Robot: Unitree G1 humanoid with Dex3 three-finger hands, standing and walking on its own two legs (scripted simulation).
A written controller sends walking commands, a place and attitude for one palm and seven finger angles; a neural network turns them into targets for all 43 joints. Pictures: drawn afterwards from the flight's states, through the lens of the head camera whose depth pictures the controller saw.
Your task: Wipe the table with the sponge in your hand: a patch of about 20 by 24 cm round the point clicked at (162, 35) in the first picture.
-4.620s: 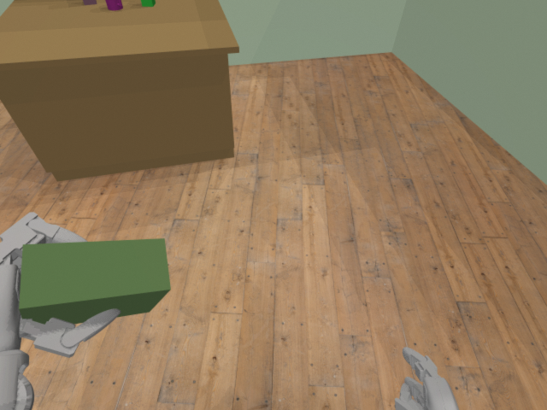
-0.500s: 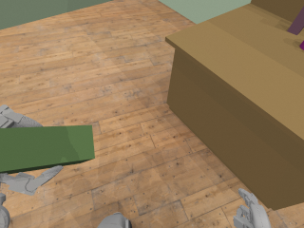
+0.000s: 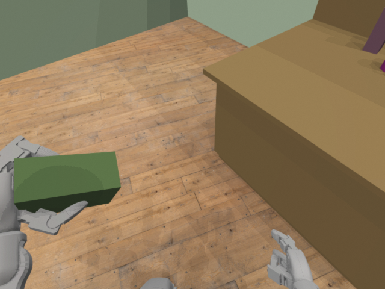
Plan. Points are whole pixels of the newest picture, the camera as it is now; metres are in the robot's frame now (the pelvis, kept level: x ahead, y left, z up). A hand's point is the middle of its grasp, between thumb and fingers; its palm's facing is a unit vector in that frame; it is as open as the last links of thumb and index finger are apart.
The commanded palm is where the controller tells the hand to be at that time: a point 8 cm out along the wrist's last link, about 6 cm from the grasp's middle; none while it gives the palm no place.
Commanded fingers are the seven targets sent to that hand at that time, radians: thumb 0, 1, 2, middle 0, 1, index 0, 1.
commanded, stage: turn to face it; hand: left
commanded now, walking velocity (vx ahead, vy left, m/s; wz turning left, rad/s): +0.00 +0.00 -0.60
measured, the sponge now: (85, 182) +0.24 +0.21 +0.15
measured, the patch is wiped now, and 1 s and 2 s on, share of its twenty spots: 0.00 0.00 0.00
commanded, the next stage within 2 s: take the last steps up to it in 1.90 s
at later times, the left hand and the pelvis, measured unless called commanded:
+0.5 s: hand (113, 177) +0.24 +0.15 +0.17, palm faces +0.15 -0.88 -0.45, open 10.2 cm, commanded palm +0.20 +0.20 +0.19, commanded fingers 0.00 0.10 1.30 -1.20 -1.60 -1.20 -1.60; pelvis -0.04 -0.01 +0.00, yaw -18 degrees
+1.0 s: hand (154, 209) +0.20 +0.08 +0.17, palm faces -0.12 -0.90 -0.42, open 10.2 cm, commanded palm +0.17 +0.13 +0.19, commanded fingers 0.00 0.10 1.30 -1.20 -1.60 -1.20 -1.60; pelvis -0.12 -0.01 +0.01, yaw -35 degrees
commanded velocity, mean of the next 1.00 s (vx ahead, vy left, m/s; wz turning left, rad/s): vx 0.00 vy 0.00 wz -0.60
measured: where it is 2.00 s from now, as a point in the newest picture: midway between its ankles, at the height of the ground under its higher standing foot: outside the picture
